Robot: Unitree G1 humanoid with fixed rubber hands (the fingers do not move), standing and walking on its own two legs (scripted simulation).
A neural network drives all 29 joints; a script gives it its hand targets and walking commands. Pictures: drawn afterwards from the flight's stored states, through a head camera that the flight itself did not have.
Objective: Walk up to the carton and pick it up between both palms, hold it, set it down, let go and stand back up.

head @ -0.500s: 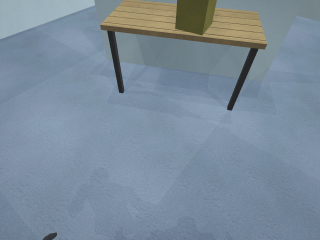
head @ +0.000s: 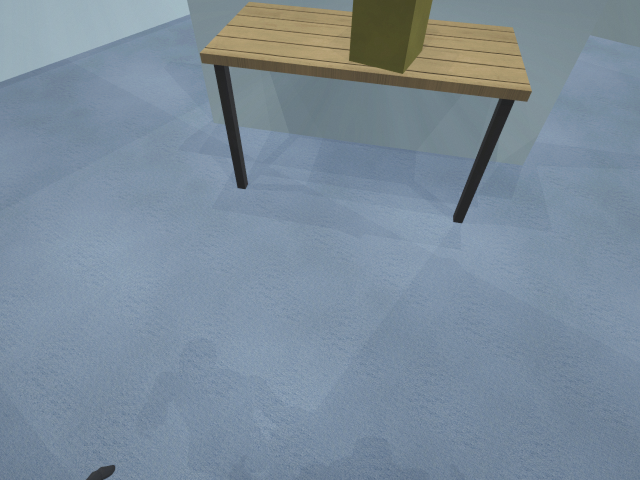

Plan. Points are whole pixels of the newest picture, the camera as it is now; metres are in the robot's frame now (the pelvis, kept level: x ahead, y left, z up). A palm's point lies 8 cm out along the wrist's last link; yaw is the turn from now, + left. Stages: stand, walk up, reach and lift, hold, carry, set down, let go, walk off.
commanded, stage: stand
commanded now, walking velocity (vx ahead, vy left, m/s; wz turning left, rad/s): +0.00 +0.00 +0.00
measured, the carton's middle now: (391, 17) +1.48 -0.18 -0.01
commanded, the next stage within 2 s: walk up in 0.52 s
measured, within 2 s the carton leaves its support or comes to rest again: neither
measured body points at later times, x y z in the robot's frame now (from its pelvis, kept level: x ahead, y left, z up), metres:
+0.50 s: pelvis +0.00 +0.00 +0.00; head +0.01 +0.00 +0.45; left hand +0.09 +0.32 -0.12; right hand +0.09 -0.32 -0.12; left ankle -0.01 +0.12 -0.75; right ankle -0.01 -0.13 -0.75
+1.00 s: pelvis +0.05 -0.04 -0.02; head +0.05 -0.07 +0.43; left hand +0.17 +0.31 -0.09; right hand +0.08 -0.41 -0.14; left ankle -0.01 +0.12 -0.75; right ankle +0.11 -0.15 -0.75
